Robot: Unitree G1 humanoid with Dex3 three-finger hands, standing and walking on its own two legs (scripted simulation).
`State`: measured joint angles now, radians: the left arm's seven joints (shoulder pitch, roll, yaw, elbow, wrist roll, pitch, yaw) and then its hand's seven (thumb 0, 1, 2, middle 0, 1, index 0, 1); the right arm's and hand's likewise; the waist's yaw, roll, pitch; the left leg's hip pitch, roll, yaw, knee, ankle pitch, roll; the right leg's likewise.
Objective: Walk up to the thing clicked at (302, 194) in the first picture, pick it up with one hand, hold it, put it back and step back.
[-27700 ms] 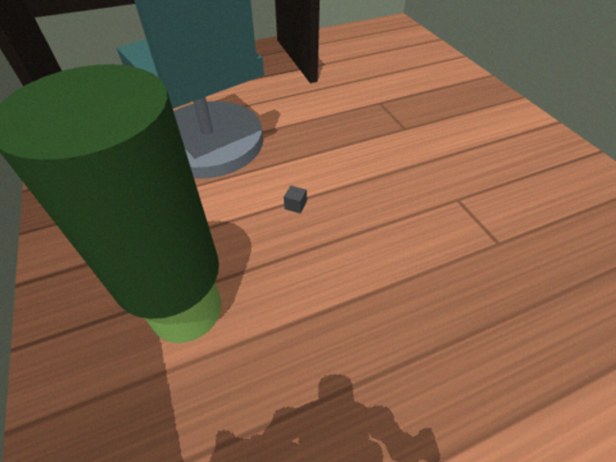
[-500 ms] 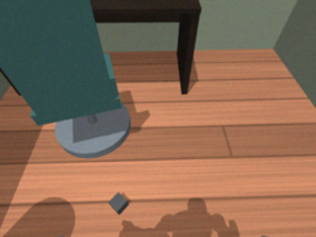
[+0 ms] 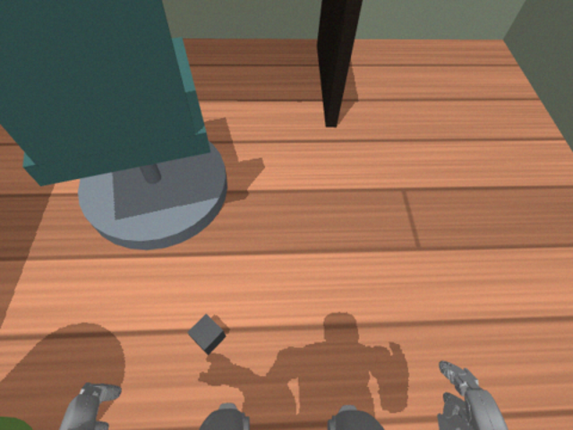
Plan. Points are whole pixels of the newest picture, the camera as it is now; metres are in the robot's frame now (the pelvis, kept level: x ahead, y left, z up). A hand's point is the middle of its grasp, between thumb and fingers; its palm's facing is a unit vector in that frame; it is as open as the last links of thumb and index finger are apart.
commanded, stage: rise first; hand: left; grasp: from above
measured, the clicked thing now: (207, 334) +0.41 +0.23 -0.69
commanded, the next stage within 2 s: none
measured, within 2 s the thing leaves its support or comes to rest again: neither
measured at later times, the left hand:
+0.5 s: hand out of the picture +0.14 +0.27 -0.23, palm faces -0.21 -0.71 -0.67, open 14.0 cm
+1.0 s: hand (160, 367) +0.27 +0.29 -0.43, palm faces -0.23 -0.26 -0.94, open 13.9 cm
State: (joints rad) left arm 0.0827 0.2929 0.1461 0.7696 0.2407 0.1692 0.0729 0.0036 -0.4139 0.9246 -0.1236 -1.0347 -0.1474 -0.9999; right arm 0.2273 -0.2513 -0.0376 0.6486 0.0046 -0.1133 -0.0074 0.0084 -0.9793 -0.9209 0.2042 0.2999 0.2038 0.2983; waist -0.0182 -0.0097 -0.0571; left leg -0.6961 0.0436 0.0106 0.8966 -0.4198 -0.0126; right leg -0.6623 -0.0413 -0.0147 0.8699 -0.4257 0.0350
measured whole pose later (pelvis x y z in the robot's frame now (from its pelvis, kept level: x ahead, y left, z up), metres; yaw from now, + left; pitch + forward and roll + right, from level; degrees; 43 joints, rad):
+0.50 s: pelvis -0.01 +0.00 -0.07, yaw +0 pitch +23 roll -2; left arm 0.08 0.29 0.12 0.65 0.42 0.29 0.25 0.00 -0.53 0.96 -0.12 -1.02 -0.13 -1.01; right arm 0.16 -0.23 -0.02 0.62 -0.02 -0.15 -0.06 0.01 -0.94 -0.91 0.21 0.30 0.20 0.30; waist -0.02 0.00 -0.15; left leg -1.12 0.05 -0.03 1.28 -0.56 -0.02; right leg -1.07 -0.04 -0.03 1.25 -0.58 0.03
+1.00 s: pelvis -0.09 -0.01 -0.28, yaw -4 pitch +35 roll -4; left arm -0.70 0.42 0.17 1.24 0.72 0.36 0.62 0.00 -0.52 1.02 -0.15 -0.97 -0.13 -0.99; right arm 0.03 -0.23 0.00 0.84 -0.12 -0.18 0.06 0.01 -0.91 -0.90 0.20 0.30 0.20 0.30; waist -0.09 0.01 -0.16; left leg -1.99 0.06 -0.10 2.00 -0.62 -0.04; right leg -1.94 0.00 -0.04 1.97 -0.63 0.02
